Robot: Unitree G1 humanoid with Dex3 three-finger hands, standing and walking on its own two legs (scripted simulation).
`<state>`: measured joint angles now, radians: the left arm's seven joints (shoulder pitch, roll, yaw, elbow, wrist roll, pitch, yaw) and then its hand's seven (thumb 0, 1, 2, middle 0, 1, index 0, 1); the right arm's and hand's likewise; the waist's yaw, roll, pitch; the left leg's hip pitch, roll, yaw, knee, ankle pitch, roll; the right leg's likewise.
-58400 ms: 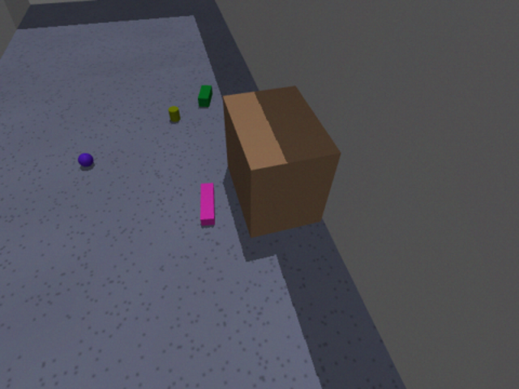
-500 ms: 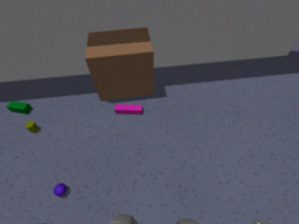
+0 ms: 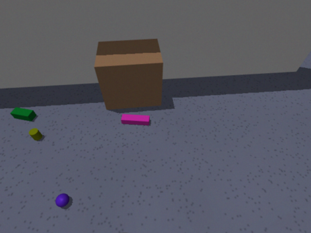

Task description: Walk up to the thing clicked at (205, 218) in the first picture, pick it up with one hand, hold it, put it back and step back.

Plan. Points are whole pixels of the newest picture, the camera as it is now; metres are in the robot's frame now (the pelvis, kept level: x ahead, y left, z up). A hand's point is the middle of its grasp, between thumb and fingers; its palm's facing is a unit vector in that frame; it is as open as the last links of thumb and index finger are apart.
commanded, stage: step back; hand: left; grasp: from above
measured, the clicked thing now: (135, 119) +1.04 +0.18 -0.74
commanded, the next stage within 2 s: stand in 0.44 s
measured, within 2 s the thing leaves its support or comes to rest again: neither
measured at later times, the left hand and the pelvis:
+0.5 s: hand (62, 230) +0.15 +0.27 -0.14, palm faces -0.02 -0.93 -0.36, open 7.4 cm; pelvis +0.03 +0.02 +0.01, yaw -2 degrees
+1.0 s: hand out of the picture +0.10 +0.25 -0.14, palm faces -0.05 -0.94 -0.34, open 7.4 cm; pelvis +0.02 +0.00 +0.02, yaw -1 degrees
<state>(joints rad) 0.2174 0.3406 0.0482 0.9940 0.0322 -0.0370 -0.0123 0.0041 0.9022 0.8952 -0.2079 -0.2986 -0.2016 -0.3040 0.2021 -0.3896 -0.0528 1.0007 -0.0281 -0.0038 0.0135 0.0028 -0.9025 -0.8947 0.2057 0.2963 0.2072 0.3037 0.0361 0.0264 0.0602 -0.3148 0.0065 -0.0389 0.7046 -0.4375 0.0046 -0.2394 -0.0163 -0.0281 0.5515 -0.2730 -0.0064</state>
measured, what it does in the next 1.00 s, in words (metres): stands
